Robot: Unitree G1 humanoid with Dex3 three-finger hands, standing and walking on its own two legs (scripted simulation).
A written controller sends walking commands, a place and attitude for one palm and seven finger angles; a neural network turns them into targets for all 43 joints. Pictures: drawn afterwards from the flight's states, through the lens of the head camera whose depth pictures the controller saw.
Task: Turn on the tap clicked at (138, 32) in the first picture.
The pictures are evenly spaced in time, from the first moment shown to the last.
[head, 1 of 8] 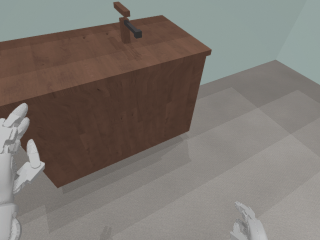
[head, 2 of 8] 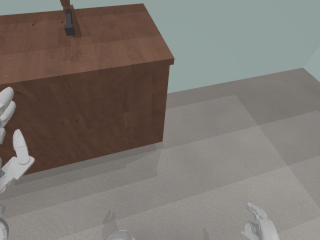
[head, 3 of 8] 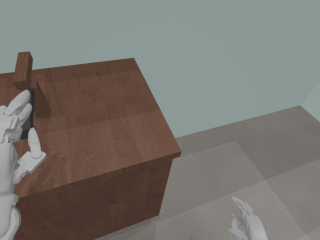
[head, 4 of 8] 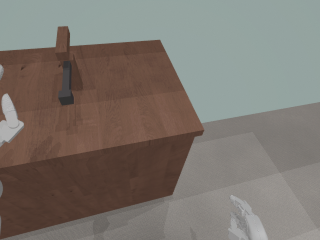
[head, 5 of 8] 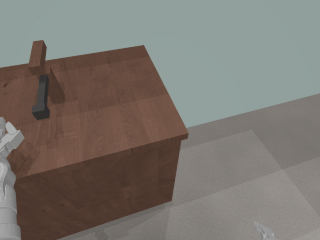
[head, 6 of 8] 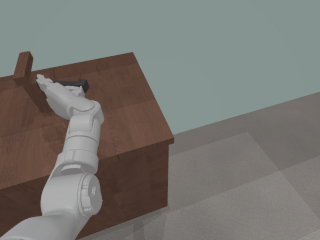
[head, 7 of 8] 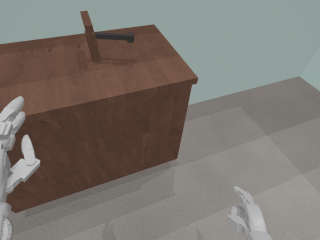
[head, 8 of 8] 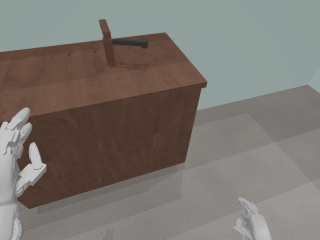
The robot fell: no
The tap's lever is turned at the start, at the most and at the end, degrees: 0 66 66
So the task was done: yes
